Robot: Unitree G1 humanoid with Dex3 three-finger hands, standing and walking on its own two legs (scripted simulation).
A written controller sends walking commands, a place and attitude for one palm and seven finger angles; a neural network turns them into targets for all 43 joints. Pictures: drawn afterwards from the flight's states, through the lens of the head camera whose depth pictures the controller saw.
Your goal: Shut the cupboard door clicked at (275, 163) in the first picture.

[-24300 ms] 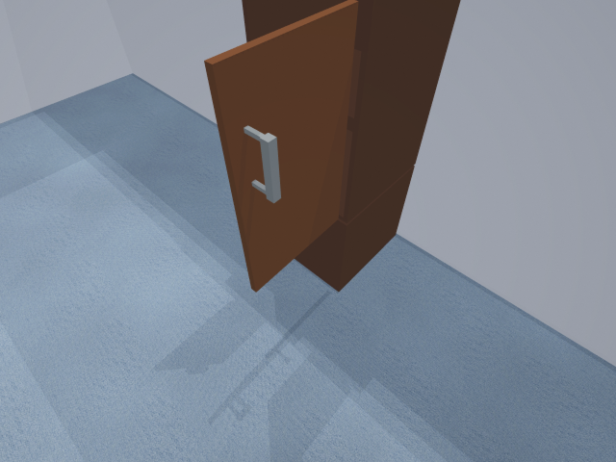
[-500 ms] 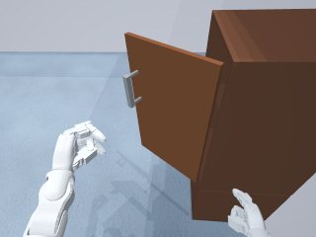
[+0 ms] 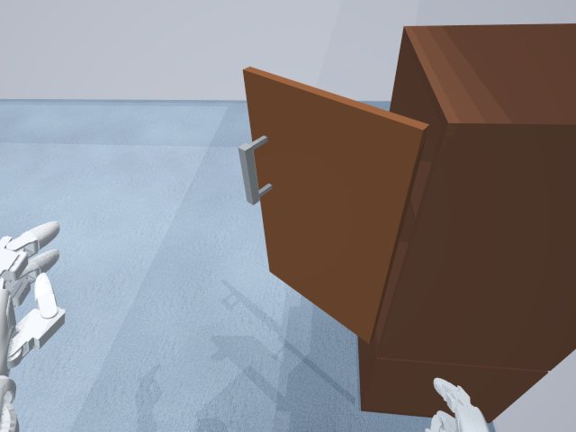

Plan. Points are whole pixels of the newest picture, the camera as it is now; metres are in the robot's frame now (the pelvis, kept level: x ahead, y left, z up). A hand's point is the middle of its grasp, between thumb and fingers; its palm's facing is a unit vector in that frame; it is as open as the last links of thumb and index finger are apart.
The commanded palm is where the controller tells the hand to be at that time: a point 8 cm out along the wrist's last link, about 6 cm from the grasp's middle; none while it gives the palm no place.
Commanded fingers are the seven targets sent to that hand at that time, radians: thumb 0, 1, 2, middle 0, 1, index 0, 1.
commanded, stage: draw the hand back to the body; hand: left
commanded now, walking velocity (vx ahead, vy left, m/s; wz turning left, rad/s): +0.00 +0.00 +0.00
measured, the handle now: (257, 170) +0.59 +0.14 +0.06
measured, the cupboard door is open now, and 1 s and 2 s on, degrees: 54 54 54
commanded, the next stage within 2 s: step back with the hand held close in 0.32 s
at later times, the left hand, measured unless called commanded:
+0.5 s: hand (69, 313) +0.19 +0.26 +0.16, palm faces +0.45 -0.79 -0.41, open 7.4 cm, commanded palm +0.14 +0.29 +0.17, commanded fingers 0.00 0.90 0.90 -0.20 -0.30 -0.20 -0.30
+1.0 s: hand (15, 349) +0.15 +0.29 +0.15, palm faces +0.37 -0.79 -0.49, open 7.4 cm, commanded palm +0.08 +0.33 +0.17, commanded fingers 0.00 0.90 0.90 -0.20 -0.30 -0.20 -0.30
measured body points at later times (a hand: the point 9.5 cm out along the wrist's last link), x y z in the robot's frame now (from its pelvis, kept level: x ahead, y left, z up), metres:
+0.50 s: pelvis +0.00 -0.01 +0.00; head -0.02 -0.04 +0.45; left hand +0.16 +0.30 +0.18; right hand +0.19 -0.23 -0.09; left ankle +0.00 +0.10 -0.74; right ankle -0.05 -0.12 -0.74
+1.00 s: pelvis -0.06 +0.03 -0.01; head -0.05 +0.04 +0.44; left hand +0.12 +0.33 +0.18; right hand +0.11 -0.22 -0.08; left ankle +0.00 +0.10 -0.74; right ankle -0.05 -0.12 -0.74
